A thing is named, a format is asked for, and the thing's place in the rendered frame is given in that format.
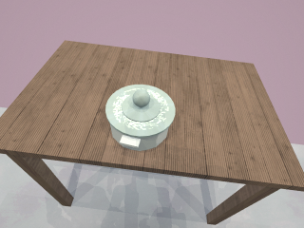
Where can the table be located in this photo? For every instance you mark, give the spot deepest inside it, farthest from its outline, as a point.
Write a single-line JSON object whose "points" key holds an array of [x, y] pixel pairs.
{"points": [[225, 126]]}

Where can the lid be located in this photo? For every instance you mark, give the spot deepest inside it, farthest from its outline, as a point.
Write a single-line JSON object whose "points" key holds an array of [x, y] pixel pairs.
{"points": [[140, 122]]}

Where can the knob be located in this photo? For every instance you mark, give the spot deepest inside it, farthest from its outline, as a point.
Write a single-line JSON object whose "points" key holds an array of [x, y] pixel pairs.
{"points": [[141, 98]]}

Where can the pot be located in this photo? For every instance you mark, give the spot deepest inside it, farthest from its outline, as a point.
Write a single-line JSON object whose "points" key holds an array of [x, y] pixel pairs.
{"points": [[138, 144]]}

